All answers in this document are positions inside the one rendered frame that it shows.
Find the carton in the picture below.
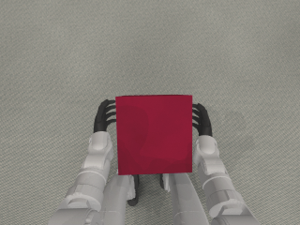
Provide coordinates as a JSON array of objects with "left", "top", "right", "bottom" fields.
[{"left": 115, "top": 95, "right": 192, "bottom": 175}]

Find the right robot forearm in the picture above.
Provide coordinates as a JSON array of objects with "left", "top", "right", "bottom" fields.
[{"left": 192, "top": 135, "right": 261, "bottom": 225}]

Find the right robot hand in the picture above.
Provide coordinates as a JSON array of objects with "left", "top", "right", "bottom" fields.
[{"left": 192, "top": 103, "right": 213, "bottom": 137}]

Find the robot right thigh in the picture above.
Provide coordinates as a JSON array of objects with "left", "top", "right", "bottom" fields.
[{"left": 163, "top": 172, "right": 210, "bottom": 225}]

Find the robot left thigh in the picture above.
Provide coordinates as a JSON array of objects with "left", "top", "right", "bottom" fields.
[{"left": 99, "top": 173, "right": 134, "bottom": 225}]

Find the robot thigh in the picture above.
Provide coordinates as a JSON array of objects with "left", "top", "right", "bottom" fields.
[
  {"left": 99, "top": 173, "right": 134, "bottom": 225},
  {"left": 163, "top": 172, "right": 210, "bottom": 225}
]

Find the robot left upper arm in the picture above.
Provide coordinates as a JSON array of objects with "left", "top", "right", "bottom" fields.
[{"left": 48, "top": 207, "right": 101, "bottom": 225}]

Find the left robot forearm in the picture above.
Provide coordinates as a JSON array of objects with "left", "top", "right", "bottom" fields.
[{"left": 47, "top": 131, "right": 114, "bottom": 225}]

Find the left robot hand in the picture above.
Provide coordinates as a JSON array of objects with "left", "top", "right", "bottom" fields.
[{"left": 93, "top": 99, "right": 116, "bottom": 133}]

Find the robot right upper arm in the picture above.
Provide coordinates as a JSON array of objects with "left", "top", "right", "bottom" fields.
[{"left": 210, "top": 215, "right": 261, "bottom": 225}]

